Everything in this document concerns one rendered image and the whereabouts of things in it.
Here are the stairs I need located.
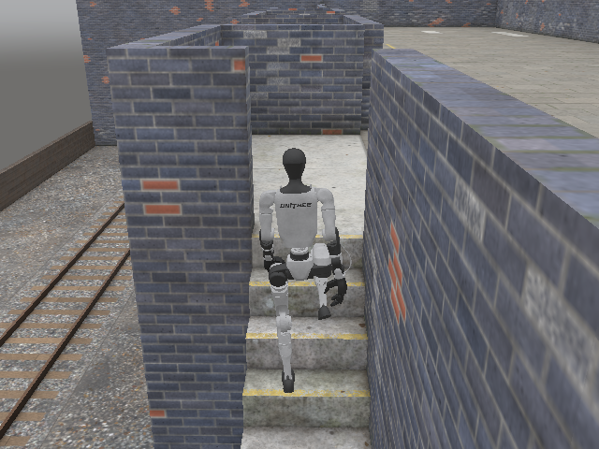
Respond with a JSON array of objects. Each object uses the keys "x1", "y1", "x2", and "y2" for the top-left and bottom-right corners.
[{"x1": 241, "y1": 238, "x2": 372, "y2": 449}]

